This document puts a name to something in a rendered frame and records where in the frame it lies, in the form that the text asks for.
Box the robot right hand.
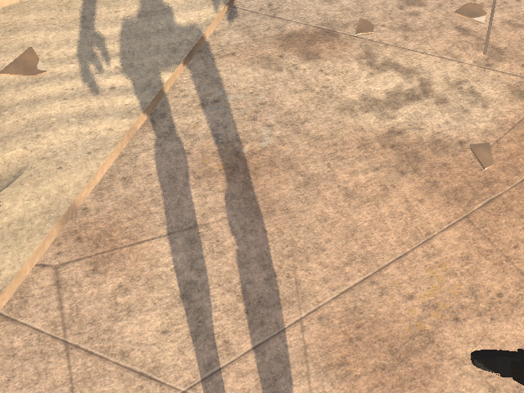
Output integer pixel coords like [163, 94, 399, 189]
[471, 349, 524, 386]

